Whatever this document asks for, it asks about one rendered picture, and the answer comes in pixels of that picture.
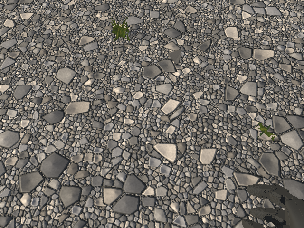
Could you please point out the robot right hand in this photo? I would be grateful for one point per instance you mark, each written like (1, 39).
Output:
(291, 217)

